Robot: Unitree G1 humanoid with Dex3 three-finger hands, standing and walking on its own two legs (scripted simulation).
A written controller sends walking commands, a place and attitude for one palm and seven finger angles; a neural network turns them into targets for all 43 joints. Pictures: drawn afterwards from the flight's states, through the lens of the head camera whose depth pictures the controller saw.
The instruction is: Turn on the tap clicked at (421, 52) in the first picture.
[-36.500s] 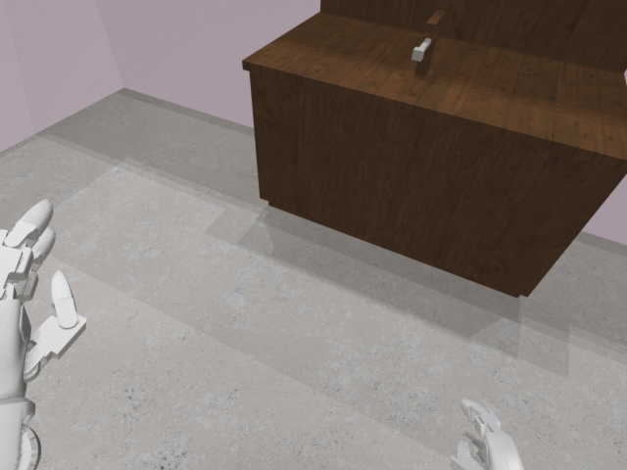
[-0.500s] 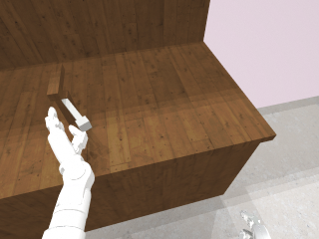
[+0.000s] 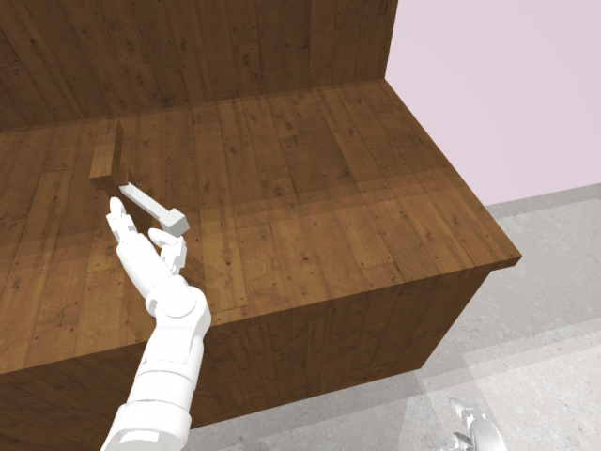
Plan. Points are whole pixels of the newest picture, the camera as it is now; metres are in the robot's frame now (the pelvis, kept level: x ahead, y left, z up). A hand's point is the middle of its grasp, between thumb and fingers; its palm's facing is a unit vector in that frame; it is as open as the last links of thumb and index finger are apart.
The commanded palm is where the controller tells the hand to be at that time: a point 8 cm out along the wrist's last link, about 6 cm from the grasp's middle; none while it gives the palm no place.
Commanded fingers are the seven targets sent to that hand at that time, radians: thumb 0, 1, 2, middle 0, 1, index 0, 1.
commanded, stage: push the lever round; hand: left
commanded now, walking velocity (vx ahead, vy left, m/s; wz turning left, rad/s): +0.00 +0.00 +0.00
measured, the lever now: (174, 223) +0.40 +0.21 +0.08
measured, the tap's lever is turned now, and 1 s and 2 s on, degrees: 38 68 82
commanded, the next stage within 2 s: lift the hand up off the lever in 1.24 s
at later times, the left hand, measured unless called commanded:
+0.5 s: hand (203, 226) +0.41 +0.17 +0.07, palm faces +0.76 -0.64 -0.11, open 7.5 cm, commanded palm +0.36 +0.18 +0.07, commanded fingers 0.00 0.90 0.90 -0.15 -0.15 -0.15 -0.15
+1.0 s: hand (220, 212) +0.44 +0.15 +0.06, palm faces +0.80 -0.58 -0.15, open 8.1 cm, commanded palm +0.39 +0.17 +0.07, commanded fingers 0.00 0.90 0.90 -0.15 -0.15 -0.15 -0.15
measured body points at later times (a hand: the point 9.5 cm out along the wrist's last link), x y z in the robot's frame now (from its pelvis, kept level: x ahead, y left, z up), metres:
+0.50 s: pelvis +0.00 -0.01 +0.00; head +0.04 -0.02 +0.44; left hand +0.36 +0.20 +0.08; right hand +0.13 -0.25 -0.13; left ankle +0.00 +0.11 -0.72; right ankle +0.02 -0.07 -0.72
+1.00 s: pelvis +0.00 -0.02 -0.01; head +0.05 -0.04 +0.44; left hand +0.39 +0.18 +0.08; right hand +0.10 -0.27 -0.14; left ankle +0.00 +0.11 -0.72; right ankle +0.02 -0.07 -0.72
